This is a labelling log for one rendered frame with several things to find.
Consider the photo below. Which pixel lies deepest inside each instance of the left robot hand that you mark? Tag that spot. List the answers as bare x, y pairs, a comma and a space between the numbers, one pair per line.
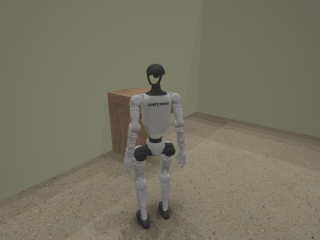
128, 162

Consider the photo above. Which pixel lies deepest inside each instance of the robot left thigh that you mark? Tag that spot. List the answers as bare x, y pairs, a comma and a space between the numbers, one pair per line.
140, 155

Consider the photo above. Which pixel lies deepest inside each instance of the left robot upper arm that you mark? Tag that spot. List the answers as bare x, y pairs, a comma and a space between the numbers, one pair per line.
134, 102

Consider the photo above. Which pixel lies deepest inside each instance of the right robot hand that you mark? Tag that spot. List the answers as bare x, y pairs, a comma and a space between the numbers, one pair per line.
181, 157

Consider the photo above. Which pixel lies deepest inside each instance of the robot right foot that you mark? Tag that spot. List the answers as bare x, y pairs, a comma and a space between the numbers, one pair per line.
165, 213

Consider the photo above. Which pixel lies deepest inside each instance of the right robot forearm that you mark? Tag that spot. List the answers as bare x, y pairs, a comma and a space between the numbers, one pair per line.
180, 135

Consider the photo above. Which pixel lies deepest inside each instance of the left robot forearm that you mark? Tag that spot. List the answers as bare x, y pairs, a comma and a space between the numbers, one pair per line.
131, 142

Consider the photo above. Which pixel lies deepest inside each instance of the right robot upper arm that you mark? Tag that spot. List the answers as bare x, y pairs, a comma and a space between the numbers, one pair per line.
177, 110

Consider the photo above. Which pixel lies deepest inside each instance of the cabinet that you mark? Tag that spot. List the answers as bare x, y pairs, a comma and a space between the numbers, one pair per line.
119, 114

